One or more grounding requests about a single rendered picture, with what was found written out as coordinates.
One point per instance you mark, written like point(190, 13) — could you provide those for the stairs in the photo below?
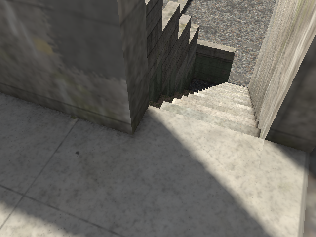
point(227, 105)

